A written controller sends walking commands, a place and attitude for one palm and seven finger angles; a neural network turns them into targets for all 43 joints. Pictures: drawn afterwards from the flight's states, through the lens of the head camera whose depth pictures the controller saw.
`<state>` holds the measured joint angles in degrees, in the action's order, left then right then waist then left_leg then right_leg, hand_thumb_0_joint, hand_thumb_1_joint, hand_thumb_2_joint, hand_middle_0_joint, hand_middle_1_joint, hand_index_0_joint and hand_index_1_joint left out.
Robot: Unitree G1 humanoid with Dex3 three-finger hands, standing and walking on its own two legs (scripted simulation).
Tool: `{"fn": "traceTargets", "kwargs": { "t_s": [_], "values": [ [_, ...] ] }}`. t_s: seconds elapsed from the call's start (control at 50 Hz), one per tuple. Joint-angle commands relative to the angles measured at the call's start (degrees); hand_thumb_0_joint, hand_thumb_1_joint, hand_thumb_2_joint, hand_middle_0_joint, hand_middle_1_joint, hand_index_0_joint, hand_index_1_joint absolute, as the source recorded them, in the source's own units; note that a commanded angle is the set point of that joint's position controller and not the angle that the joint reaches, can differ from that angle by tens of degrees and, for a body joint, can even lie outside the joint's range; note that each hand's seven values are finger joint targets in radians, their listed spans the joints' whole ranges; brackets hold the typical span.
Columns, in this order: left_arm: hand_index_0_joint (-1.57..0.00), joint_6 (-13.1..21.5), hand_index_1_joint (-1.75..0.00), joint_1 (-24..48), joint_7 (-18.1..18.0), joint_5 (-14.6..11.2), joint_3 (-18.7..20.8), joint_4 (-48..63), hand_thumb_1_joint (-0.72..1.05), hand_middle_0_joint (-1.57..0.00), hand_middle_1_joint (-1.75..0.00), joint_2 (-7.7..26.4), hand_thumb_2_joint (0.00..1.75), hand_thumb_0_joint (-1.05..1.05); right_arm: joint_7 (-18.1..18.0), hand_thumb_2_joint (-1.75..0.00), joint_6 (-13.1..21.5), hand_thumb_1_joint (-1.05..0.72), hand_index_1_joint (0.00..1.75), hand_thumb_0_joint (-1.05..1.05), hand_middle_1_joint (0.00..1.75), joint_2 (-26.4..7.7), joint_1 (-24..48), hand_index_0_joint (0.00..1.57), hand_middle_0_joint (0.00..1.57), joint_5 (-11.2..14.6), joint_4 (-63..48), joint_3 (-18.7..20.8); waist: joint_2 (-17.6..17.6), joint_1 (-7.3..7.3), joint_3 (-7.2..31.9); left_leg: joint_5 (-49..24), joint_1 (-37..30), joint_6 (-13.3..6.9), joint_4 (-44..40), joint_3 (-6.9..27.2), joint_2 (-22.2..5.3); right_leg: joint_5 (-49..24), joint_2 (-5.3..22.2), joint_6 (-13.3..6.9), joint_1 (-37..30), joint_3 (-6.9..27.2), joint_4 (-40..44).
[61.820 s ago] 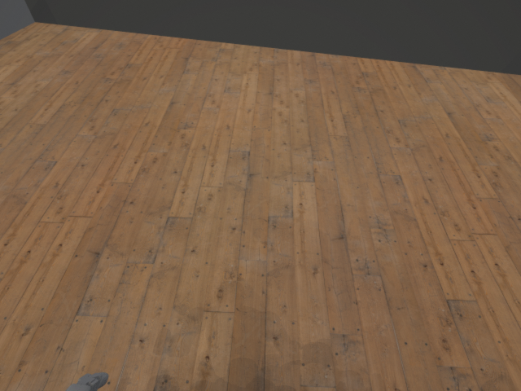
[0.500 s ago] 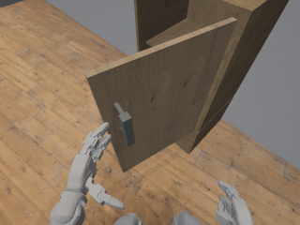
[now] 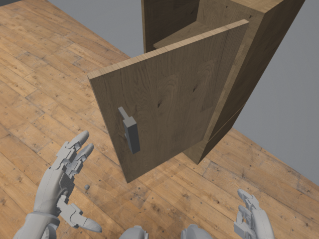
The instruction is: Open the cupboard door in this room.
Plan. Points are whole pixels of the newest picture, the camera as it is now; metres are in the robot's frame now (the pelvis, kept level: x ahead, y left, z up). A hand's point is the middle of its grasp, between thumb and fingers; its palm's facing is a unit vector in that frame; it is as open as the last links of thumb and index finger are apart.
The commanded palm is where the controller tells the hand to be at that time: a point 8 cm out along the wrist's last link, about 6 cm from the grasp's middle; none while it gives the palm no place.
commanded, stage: draw the hand back to the body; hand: left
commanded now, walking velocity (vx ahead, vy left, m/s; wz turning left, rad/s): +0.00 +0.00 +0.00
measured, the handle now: (128, 130) +0.36 +0.11 +0.06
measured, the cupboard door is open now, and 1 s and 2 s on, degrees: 77 77 77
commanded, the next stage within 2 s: step back with the hand held close in 1.44 s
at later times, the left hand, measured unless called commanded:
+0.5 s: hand (40, 178) +0.21 +0.23 +0.14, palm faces +0.17 -0.95 -0.27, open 15.5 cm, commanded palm +0.17 +0.27 +0.17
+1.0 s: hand out of the picture +0.22 +0.27 +0.23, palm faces +0.40 -0.81 -0.42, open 9.8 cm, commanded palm +0.17 +0.31 +0.25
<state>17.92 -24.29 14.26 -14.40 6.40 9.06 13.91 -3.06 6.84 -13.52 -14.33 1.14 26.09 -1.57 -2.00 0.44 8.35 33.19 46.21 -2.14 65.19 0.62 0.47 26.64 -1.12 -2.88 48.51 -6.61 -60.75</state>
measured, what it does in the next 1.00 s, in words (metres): rises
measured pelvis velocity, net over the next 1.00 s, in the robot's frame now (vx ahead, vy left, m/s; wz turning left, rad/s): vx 0.03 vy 0.02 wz -0.02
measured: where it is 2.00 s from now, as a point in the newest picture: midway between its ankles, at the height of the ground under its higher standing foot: outside the picture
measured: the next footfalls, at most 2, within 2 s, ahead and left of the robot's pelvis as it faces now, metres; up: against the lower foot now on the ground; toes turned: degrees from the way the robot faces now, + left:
none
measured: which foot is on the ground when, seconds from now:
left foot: down 0.00-1.00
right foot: down 0.00-1.00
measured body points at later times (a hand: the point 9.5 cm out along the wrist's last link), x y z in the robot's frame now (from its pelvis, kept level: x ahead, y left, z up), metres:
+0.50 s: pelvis +0.01 +0.02 +0.05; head +0.01 +0.02 +0.50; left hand +0.19 +0.28 +0.16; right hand +0.19 -0.20 -0.02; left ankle -0.01 +0.09 -0.66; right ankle +0.03 -0.09 -0.66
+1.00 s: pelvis +0.03 +0.02 +0.08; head +0.01 +0.00 +0.53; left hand +0.19 +0.31 +0.25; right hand +0.21 -0.20 +0.00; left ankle -0.01 +0.09 -0.66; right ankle +0.03 -0.09 -0.66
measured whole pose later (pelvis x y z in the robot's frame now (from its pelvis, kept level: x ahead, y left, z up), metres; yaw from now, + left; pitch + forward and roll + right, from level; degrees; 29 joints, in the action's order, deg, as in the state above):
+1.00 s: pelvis +0.03 +0.02 +0.08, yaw -1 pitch -3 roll -1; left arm 3.9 -28.6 -6.5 -2.5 17.3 23.6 20.4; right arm -4.0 7.6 -13.4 -12.7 -0.1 35.1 -2.5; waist -3.6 3.8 0.7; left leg 18.7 5.7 -3.4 26.9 -1.6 2.0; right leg 13.1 -1.2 -0.8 9.1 -2.9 -24.7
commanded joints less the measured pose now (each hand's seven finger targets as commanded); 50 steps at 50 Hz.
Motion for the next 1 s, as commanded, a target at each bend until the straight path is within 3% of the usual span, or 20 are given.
{"fn": "traceTargets", "kwargs": {
  "t_s": [0.0, 0.06, 0.24, 0.28, 0.34, 0.36, 0.38, 0.4, 0.42, 0.44, 0.48, 0.56, 0.62, 0.68, 0.84, 0.86, 0.92, 0.98],
  "values": [
    [-0.15, 1.1, -0.30, -2.4, -0.9, -2.1, 6.4, 14.5, -0.50, -0.15, -0.30, 7.1, 0.30, 0.00, -0.8, -0.90, 3.0, -0.90, 0.30, 0.00, 0.30, -6.3, 2.3, 0.20, 0.20, 0.9, -10.2, 2.8, -0.9, 0.21, 11.8, -19.5, -4.6, 1.9, -13.2, 2.0, 0.9, -14.4, 0.3, 1.0, -19.7, 5.9, 11.5],
    [-0.15, -1.3, -0.30, -1.1, -0.1, -3.2, 5.9, 12.4, -0.50, -0.15, -0.30, 6.4, 0.30, 0.00, -1.1, -0.90, 3.0, -0.90, 0.30, 0.00, 0.30, -6.9, 3.1, 0.20, 0.20, 1.3, -10.1, 2.3, 1.8, -1.11, 6.8, -16.2, -4.6, 1.7, -14.6, 2.5, 0.5, -9.6, 0.0, 1.2, -18.5, 5.7, 14.3],
    [-0.15, -2.3, -0.30, -0.3, 0.3, -3.8, 8.0, 20.3, -0.50, -0.15, -0.30, 9.3, 0.30, 0.00, -1.4, -0.90, 5.7, -0.90, 0.30, 0.00, 0.30, -7.0, 2.4, 0.20, 0.20, 1.3, -10.1, 1.4, -2.8, 0.32, 6.6, -19.7, -12.4, 2.8, -19.9, 3.6, 0.0, -12.6, -0.4, 0.7, -21.4, 3.2, 15.7],
    [-0.15, -2.8, -0.30, -1.5, -0.3, -3.6, 8.6, 21.2, -0.43, -0.15, -0.30, 9.5, 0.33, 0.00, -1.3, -0.90, 6.3, -0.90, 0.30, 0.00, 0.30, -6.8, 2.6, 0.20, 0.20, 1.3, -9.7, 1.3, -3.9, 0.84, 6.5, -21.1, -13.9, 3.1, -20.9, 3.8, -0.2, -13.5, -0.6, 0.7, -22.0, 2.8, 16.0],
    [-0.16, -4.4, -0.30, -2.5, -0.2, -3.7, 9.4, 20.1, -0.32, -0.16, -0.30, 9.4, 0.37, 0.00, -1.2, -0.90, 6.6, -0.90, 0.30, 0.00, 0.30, -6.9, 2.7, 0.20, 0.20, 1.6, -9.0, 1.3, -2.6, 0.72, 3.8, -20.8, -14.7, 3.5, -22.3, 4.1, -0.5, -13.4, -0.7, 0.8, -22.2, 2.4, 17.3],
    [-0.16, -7.1, -0.30, -2.6, -9.3, 5.6, 12.3, 23.2, -0.29, -0.16, -0.30, 18.1, 0.39, 0.00, -2.5, -0.90, 5.4, -0.90, 0.30, 0.00, 0.30, -6.8, 3.1, 0.20, 0.20, 0.6, -8.6, 2.0, -2.1, 3.41, 5.8, -18.9, -15.2, 1.9, -25.5, 3.4, -1.4, -11.5, 1.0, 0.2, -25.7, 6.1, 20.4],
    [-0.16, -9.0, -0.30, -3.8, -13.2, 6.5, 7.9, 24.6, -0.26, -0.16, -0.30, 11.4, 0.40, 0.00, -2.9, -0.90, 5.1, -0.90, 0.30, 0.00, 0.30, -5.4, 3.4, 0.20, 0.20, 0.1, -8.9, 1.2, -2.1, 1.61, 1.3, -17.7, -15.3, 1.9, -27.0, 3.1, -1.0, -11.1, 1.4, 0.4, -25.5, 5.9, 22.1],
    [-0.16, -10.2, -0.30, -5.1, -15.3, 7.3, 6.8, 23.6, -0.22, -0.16, -0.30, 9.6, 0.42, 0.00, -2.9, -0.90, 4.7, -0.90, 0.30, 0.00, 0.30, -5.5, 2.7, 0.20, 0.20, 0.1, -8.4, 1.3, -1.4, 1.22, 0.2, -17.4, -15.6, 2.0, -27.6, 3.4, -1.4, -10.6, 1.6, 0.6, -25.8, 5.6, 22.6],
    [-0.16, -11.1, -0.30, -5.4, -16.9, 8.4, 5.8, 23.4, -0.18, -0.16, -0.30, 8.6, 0.43, 0.00, -2.8, -0.90, 4.2, -0.90, 0.30, 0.00, 0.30, -5.4, 2.7, 0.20, 0.20, 0.2, -7.8, 1.1, -3.3, 1.21, -1.9, -17.8, -16.4, 2.1, -28.6, 3.5, -1.8, -10.7, 1.6, 0.6, -26.3, 5.5, 23.1],
    [-0.16, -11.5, -0.30, -4.9, -18.2, 9.2, 6.3, 25.1, -0.15, -0.16, -0.30, 9.6, 0.45, 0.00, -2.7, -0.90, 3.8, -0.90, 0.30, 0.00, 0.30, -5.7, 2.9, 0.20, 0.20, 0.2, -7.5, 1.1, -5.2, 1.45, -1.3, -19.1, -18.1, 2.2, -29.5, 3.8, -2.1, -11.1, 1.6, 0.6, -27.1, 5.3, 23.7],
    [-0.16, -11.8, -0.30, -4.2, -20.2, 10.4, 7.1, 26.4, -0.08, -0.16, -0.30, 11.1, 0.48, 0.00, -2.8, -0.90, 3.6, -0.90, 0.30, 0.00, 0.30, -5.9, 3.5, 0.20, 0.20, -0.1, -7.0, 1.0, -2.2, 1.48, -0.3, -21.5, -20.5, 2.0, -30.9, 3.8, -2.3, -12.8, 1.6, 0.7, -29.8, 5.1, 25.3],
    [-0.17, -12.0, -0.30, -1.7, -22.2, 11.9, 8.3, 26.9, 0.06, -0.17, -0.30, 12.7, 0.54, 0.00, -3.1, -0.90, 4.3, -0.90, 0.30, 0.00, 0.30, -6.3, 4.7, 0.20, 0.20, -0.5, -5.3, 0.8, -1.8, 1.69, -1.2, -23.4, -24.8, 2.3, -34.5, 4.1, -2.5, -14.0, 1.6, 0.8, -33.2, 4.9, 28.2],
    [-0.17, -12.0, -0.30, -2.2, -22.8, 12.2, 9.7, 25.6, 0.17, -0.17, -0.30, 12.8, 0.58, 0.00, -3.1, -0.90, 4.4, -0.90, 0.30, 0.00, 0.30, -6.0, 5.2, 0.20, 0.20, -0.5, -4.1, 0.8, -0.3, 2.01, -2.4, -26.6, -27.4, 2.5, -36.6, 3.7, -2.7, -15.9, 1.5, 1.0, -35.6, 4.8, 30.1],
    [-0.18, -11.7, -0.30, -1.3, -22.8, 12.2, 11.1, 24.9, 0.27, -0.18, -0.30, 13.1, 0.63, 0.00, -2.9, -0.90, 4.5, -0.90, 0.30, 0.00, 0.30, -6.1, 6.3, 0.20, 0.20, -0.6, -2.8, 0.9, -1.2, 2.27, -3.8, -28.9, -29.6, 2.9, -38.6, 3.4, -2.8, -17.7, 1.6, 0.9, -38.1, 5.0, 32.1],
    [-0.19, -10.4, -0.30, -0.8, -22.3, 12.0, 15.3, 27.4, 0.55, -0.19, -0.30, 15.1, 0.75, 0.00, -1.8, -0.90, 4.7, -0.90, 0.30, 0.00, 0.30, -6.1, 7.6, 0.20, 0.20, -1.0, -0.7, 1.3, -3.3, 3.15, -2.9, -39.3, -35.5, 3.7, -42.0, 2.4, -3.2, -24.3, 1.5, 1.0, -43.9, 5.1, 35.6],
    [-0.19, -10.3, -0.30, -0.8, -22.3, 12.0, 16.2, 27.2, 0.58, -0.19, -0.30, 15.9, 0.76, 0.00, -1.6, -0.90, 4.7, -0.90, 0.30, 0.00, 0.30, -6.3, 8.0, 0.20, 0.20, -1.0, -0.4, 1.4, -4.1, 3.39, -2.9, -39.9, -35.8, 3.7, -42.2, 2.4, -3.2, -24.7, 1.4, 0.8, -44.5, 5.2, 36.1],
    [-0.19, -10.2, -0.30, -0.3, -22.1, 11.7, 17.8, 26.6, 0.69, -0.19, -0.30, 16.1, 0.81, 0.00, -1.4, -0.90, 4.3, -0.90, 0.30, 0.00, 0.30, -6.0, 8.1, 0.20, 0.20, -1.1, 0.0, 1.6, -1.8, 3.29, -4.2, -40.3, -36.4, 3.6, -43.0, 1.8, -3.1, -26.0, 1.3, 1.0, -45.3, 5.3, 37.2],
    [-0.20, -9.9, -0.30, 1.1, -22.0, 11.4, 19.8, 26.6, 0.80, -0.20, -0.30, 17.2, 0.86, 0.00, -1.4, -0.90, 3.8, -0.90, 0.30, 0.00, 0.30, -5.9, 8.9, 0.20, 0.20, -1.0, 0.3, 1.8, -2.8, 3.45, -5.0, -38.9, -37.1, 3.1, -43.7, 1.1, -2.7, -26.4, 1.4, 0.8, -46.1, 5.8, 38.5]
  ]
}}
